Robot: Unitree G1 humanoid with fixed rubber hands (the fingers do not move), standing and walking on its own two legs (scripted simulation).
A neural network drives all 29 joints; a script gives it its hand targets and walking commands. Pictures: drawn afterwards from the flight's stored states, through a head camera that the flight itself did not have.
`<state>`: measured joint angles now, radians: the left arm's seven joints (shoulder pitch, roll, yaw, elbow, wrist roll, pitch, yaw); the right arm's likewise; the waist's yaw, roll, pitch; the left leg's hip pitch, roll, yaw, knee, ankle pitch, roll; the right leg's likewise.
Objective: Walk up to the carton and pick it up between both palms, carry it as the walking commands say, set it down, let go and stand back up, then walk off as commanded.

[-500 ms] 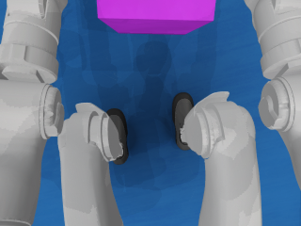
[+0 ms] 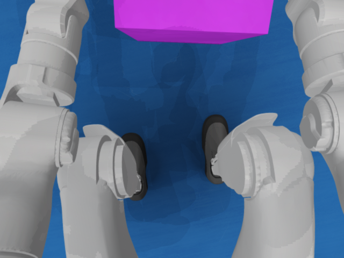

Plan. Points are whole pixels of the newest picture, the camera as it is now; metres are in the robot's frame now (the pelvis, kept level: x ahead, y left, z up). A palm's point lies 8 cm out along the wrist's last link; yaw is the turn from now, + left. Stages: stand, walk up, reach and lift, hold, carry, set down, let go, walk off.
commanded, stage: reach and lift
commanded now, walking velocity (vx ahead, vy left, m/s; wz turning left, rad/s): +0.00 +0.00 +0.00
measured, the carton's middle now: out of the picture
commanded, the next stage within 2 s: none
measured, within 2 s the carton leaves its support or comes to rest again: leaves its support in 1.26 s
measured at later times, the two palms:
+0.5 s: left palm out of the picture +0.56 +0.09 -0.17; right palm out of the picture +0.54 -0.20 -0.17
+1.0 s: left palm out of the picture +0.56 +0.09 -0.17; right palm out of the picture +0.55 -0.20 -0.17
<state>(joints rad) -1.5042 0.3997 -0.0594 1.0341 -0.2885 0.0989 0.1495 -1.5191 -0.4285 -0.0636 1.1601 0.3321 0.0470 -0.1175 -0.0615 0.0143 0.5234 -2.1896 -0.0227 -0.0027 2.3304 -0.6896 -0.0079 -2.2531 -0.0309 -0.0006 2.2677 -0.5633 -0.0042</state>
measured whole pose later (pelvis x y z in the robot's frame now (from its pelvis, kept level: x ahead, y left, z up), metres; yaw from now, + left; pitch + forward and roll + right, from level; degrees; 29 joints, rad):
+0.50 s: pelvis -0.01 +0.00 +0.01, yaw +0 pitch +32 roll +0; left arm -1.57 0.32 -0.03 1.10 -0.25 0.09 0.16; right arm -1.60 -0.35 -0.05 1.21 0.30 0.04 -0.14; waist -0.07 0.01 0.52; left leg -2.19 -0.02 0.00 2.29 -0.65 -0.02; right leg -2.25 -0.03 0.00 2.23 -0.53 -0.01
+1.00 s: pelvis -0.01 +0.00 -0.01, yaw +1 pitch +30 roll +0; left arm -1.56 0.28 0.11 1.09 -0.14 0.16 0.12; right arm -1.60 -0.36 -0.11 1.20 0.21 0.12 -0.08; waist -0.08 0.03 0.52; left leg -2.19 -0.05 0.00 2.34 -0.67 -0.01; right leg -2.25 -0.04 0.01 2.29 -0.55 0.00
